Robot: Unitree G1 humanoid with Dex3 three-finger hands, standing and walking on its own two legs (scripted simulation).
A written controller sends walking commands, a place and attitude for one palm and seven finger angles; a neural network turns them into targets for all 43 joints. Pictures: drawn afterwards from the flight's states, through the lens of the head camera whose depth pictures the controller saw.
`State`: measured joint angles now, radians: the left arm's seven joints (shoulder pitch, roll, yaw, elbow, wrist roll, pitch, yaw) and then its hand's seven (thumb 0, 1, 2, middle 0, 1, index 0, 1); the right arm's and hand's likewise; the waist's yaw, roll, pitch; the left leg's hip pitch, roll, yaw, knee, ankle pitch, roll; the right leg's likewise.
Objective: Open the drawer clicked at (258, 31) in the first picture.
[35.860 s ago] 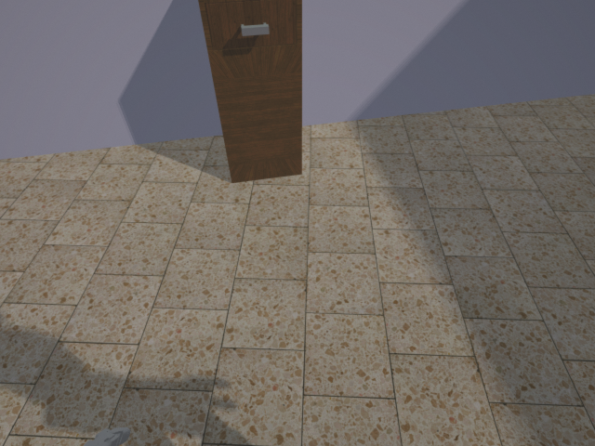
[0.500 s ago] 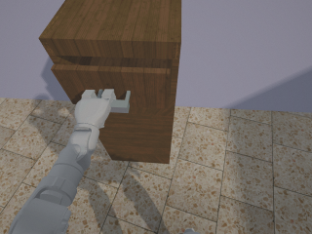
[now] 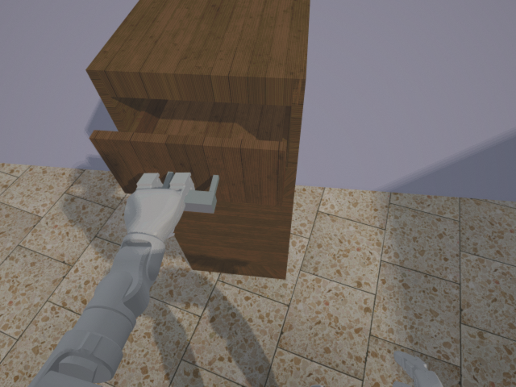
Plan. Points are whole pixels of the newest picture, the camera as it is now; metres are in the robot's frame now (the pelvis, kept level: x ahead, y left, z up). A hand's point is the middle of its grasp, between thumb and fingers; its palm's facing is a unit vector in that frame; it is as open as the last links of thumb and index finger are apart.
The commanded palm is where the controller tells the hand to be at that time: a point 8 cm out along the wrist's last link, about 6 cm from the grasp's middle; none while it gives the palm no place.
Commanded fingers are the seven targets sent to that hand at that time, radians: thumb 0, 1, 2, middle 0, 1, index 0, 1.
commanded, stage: pull the drawer open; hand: left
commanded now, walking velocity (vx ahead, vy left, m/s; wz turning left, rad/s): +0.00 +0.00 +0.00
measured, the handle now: (189, 189) +0.44 +0.15 +0.02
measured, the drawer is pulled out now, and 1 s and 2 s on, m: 0.11 0.23 0.30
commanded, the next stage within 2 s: none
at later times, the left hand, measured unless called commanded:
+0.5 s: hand (157, 256) +0.32 +0.18 +0.00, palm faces -0.01 -0.08 -1.00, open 6.4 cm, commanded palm +0.27 +0.19 +0.06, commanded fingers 0.00 0.90 0.90 -0.40 -1.35 -0.40 -1.35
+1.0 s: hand (144, 298) +0.25 +0.19 +0.00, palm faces +0.01 -0.10 -0.99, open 6.3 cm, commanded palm +0.21 +0.20 +0.06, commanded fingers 0.00 0.90 0.90 -0.40 -1.35 -0.40 -1.35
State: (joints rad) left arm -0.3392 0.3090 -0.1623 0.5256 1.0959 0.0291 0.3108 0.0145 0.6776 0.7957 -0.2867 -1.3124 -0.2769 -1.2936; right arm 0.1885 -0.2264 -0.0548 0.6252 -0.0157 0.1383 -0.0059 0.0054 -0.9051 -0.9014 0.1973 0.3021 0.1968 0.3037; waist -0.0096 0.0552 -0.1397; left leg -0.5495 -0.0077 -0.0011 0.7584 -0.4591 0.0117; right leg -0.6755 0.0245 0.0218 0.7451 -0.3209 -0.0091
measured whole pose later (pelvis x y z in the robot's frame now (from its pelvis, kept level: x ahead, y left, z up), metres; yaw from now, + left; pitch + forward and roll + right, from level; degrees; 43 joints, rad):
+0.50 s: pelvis +0.00 +0.00 +0.00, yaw -1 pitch +12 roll +0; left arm -0.07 0.32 -0.13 0.29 1.09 0.01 0.33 0.02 0.67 0.81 -0.28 -1.32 -0.29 -1.28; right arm 0.15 -0.23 -0.04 0.62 -0.02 0.10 -0.01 0.01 -0.90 -0.90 0.20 0.30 0.20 0.30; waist 0.00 0.05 -0.12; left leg -0.49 0.00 0.03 0.73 -0.45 0.01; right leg -0.63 0.03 0.05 0.74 -0.32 -0.01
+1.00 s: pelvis +0.00 -0.01 +0.00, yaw -2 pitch +10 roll +1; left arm 0.24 0.32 -0.11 0.04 1.09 0.00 0.38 0.03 0.67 0.81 -0.29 -1.31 -0.32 -1.28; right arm 0.11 -0.22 -0.02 0.59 -0.03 0.07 0.00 0.01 -0.90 -0.90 0.20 0.30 0.20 0.30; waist 0.02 0.04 -0.11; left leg -0.47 0.00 0.03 0.76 -0.47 0.00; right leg -0.62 0.04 0.05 0.78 -0.33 -0.02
